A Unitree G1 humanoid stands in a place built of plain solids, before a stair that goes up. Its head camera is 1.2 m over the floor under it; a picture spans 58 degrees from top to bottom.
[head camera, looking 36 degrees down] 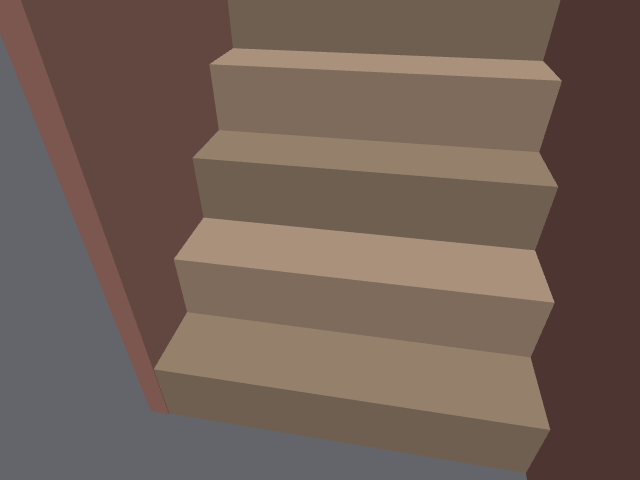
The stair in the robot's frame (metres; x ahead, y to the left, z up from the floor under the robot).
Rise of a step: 0.21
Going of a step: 0.22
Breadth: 1.03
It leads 10 degrees to the right of straight ahead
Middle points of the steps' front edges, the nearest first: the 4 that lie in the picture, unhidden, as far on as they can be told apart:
0.66 -0.05 0.21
0.88 -0.09 0.43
1.10 -0.13 0.64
1.32 -0.16 0.85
